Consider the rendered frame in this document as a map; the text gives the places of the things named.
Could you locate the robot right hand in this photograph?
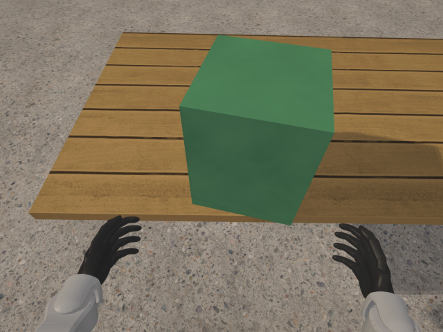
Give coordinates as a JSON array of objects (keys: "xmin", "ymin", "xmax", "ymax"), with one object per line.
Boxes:
[{"xmin": 332, "ymin": 223, "xmax": 394, "ymax": 298}]

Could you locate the robot left hand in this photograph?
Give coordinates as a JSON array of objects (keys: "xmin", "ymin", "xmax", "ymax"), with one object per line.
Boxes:
[{"xmin": 78, "ymin": 215, "xmax": 142, "ymax": 285}]

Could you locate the robot left forearm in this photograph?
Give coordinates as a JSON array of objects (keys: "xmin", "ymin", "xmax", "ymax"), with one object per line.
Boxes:
[{"xmin": 35, "ymin": 274, "xmax": 102, "ymax": 332}]

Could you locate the table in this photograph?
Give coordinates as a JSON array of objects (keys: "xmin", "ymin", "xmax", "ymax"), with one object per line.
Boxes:
[{"xmin": 29, "ymin": 32, "xmax": 443, "ymax": 225}]

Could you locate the robot right forearm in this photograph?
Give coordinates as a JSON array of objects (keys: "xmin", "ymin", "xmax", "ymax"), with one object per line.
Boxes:
[{"xmin": 361, "ymin": 291, "xmax": 421, "ymax": 332}]

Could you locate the carton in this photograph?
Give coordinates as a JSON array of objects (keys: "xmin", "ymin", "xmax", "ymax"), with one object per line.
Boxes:
[{"xmin": 179, "ymin": 35, "xmax": 334, "ymax": 225}]

